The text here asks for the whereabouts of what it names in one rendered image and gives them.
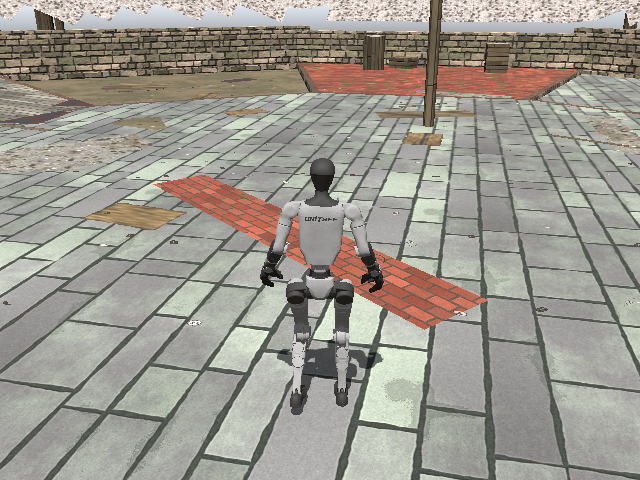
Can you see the right robot foot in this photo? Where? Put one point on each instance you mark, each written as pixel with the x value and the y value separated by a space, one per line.
pixel 341 398

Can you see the right robot upper arm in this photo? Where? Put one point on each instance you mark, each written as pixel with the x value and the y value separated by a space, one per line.
pixel 353 213

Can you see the left robot hand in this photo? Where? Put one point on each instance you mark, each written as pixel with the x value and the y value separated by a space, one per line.
pixel 266 281

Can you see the right robot hand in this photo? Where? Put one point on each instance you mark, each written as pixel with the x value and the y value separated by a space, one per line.
pixel 378 280

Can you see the left robot upper arm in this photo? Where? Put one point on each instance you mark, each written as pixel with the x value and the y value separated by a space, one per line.
pixel 289 211

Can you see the robot left forearm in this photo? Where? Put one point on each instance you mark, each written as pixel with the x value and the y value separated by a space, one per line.
pixel 271 260

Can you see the robot right forearm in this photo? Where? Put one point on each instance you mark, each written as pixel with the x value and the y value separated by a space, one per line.
pixel 371 263

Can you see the robot left shin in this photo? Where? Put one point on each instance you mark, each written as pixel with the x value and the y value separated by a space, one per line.
pixel 299 357

